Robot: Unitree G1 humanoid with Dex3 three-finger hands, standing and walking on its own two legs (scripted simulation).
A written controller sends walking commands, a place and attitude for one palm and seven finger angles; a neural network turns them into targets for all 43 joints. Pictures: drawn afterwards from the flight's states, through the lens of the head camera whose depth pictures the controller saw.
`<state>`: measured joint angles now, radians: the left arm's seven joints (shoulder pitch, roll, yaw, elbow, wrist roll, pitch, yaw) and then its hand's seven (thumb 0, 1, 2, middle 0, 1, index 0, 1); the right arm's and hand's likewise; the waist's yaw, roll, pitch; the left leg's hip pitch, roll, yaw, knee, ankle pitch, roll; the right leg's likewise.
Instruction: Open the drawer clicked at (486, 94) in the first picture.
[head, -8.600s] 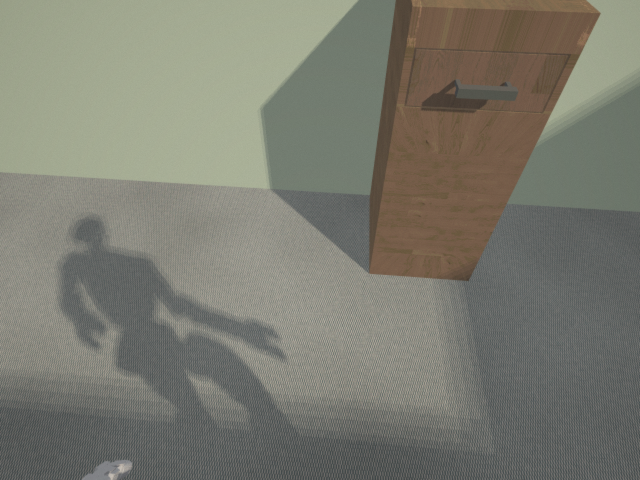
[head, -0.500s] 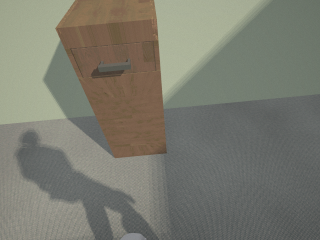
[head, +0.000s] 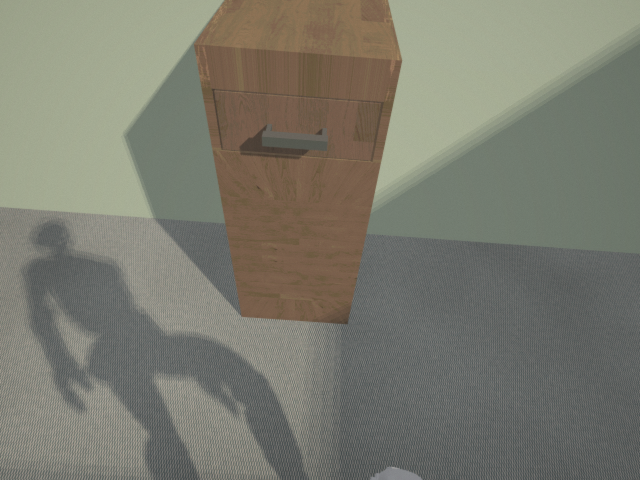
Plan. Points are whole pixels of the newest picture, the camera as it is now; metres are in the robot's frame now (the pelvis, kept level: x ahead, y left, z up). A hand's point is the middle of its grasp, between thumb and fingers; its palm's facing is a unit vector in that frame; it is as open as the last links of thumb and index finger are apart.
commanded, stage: take the last steps up to it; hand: left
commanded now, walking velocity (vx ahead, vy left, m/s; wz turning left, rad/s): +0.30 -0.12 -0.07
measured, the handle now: (296, 135) +0.76 +0.10 +0.02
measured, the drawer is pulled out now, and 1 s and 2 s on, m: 0.00 0.00 0.00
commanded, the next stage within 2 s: come to a stop and stand still in 0.54 s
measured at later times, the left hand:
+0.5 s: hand (266, 450) +0.20 +0.09 -0.17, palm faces +0.03 -0.98 -0.22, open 7.2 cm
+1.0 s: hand (264, 423) +0.24 +0.10 -0.18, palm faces +0.04 -0.97 -0.23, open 7.3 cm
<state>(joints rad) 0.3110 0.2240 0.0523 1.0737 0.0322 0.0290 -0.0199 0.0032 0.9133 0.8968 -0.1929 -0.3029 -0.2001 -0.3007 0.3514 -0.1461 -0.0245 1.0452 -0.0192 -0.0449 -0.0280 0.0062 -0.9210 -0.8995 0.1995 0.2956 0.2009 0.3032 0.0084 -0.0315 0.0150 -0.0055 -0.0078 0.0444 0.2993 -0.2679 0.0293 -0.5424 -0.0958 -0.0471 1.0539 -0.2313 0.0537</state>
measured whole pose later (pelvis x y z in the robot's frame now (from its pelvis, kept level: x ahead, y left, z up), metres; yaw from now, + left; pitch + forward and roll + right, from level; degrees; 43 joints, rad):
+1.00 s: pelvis +0.23 -0.09 -0.01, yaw -1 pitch -1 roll +0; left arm 0.24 0.17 0.05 1.05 0.02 0.05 0.04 0.00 0.91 0.90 -0.20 -0.30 -0.20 -0.30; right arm 0.10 -0.16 -0.05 1.03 -0.02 0.01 -0.05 -0.02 -0.94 -0.90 0.20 0.30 0.20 0.30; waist 0.02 0.00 0.11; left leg -0.25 0.06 0.14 0.46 -0.19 0.02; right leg -0.41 -0.05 -0.03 0.94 -0.48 0.03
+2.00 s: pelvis +0.22 -0.10 -0.01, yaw -1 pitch +1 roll +0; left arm 0.26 0.13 0.00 1.14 0.02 -0.01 0.04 0.01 0.93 0.90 -0.20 -0.30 -0.20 -0.30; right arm 0.23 -0.17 -0.02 1.11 -0.01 -0.01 -0.05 0.01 -0.94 -0.90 0.20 0.30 0.20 0.30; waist 0.01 0.02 0.03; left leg -0.13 0.00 0.04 0.42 -0.31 0.00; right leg -0.21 -0.05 -0.05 0.47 -0.28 0.01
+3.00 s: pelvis +0.17 -0.08 -0.01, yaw +0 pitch -2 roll +0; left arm 0.36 0.14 -0.01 1.10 0.02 0.00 0.03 0.00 0.91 0.90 -0.19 -0.30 -0.20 -0.30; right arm 0.34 -0.14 0.01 1.08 -0.01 -0.01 -0.02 0.01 -0.91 -0.90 0.20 0.30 0.20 0.30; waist 0.01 -0.01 0.02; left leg -0.18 -0.02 0.05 0.49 -0.28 0.03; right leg -0.24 -0.07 -0.05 0.49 -0.22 0.03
